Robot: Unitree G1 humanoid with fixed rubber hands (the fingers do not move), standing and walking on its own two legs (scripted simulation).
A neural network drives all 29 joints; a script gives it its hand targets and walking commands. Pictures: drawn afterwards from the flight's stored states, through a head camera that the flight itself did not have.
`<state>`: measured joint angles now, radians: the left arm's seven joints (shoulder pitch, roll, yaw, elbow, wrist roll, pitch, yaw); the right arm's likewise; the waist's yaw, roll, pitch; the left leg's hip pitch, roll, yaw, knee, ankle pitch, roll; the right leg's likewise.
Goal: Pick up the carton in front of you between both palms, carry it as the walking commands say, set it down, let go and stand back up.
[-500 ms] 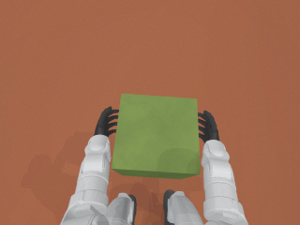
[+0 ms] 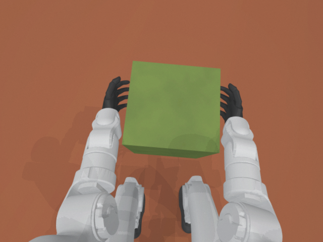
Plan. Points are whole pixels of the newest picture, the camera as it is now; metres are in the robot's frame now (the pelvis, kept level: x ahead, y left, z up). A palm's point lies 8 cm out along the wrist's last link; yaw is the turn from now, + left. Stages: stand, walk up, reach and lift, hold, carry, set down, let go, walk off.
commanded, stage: set down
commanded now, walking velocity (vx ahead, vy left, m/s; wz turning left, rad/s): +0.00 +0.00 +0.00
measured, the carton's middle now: (170, 118) +0.44 -0.02 -0.15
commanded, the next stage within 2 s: none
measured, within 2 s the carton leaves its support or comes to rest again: neither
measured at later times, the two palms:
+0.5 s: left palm (124, 112) +0.48 +0.13 -0.23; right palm (213, 122) +0.45 -0.17 -0.23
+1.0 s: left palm (133, 115) +0.51 +0.11 -0.37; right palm (208, 121) +0.48 -0.18 -0.35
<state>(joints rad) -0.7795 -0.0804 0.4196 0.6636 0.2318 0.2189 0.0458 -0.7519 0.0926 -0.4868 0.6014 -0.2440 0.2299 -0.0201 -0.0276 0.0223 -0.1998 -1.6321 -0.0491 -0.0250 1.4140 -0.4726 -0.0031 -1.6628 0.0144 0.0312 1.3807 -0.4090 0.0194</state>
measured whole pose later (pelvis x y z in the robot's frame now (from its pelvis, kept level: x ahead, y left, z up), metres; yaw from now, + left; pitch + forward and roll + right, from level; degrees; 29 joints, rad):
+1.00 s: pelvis -0.03 +0.01 -0.21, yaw -2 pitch +45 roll -2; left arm -1.29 0.20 0.20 0.91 0.06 0.21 0.13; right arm -1.24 -0.11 -0.43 0.83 -0.03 0.21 -0.11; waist -0.08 -0.02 0.10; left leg -2.33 -0.06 -0.02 2.14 -0.60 0.00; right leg -2.35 0.04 0.02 2.08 -0.51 0.06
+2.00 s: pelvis -0.04 +0.00 -0.23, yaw -2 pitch +37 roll -2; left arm -1.42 0.22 0.27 1.08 0.16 0.12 -0.02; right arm -1.35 -0.22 -0.48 1.08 -0.06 0.10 -0.03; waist -0.04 -0.05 0.28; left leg -2.27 -0.06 -0.03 2.22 -0.60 -0.01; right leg -2.30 0.06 0.02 2.15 -0.50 0.06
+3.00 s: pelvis -0.01 +0.00 -0.08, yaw -1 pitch +47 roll -1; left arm -1.13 0.34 0.18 0.87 -0.04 0.15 0.01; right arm -0.99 -0.19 -0.29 0.72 0.09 0.14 -0.11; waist -0.07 0.01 -0.06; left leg -1.97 -0.05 -0.04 1.68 -0.53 -0.01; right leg -2.00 0.04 0.03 1.63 -0.45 0.03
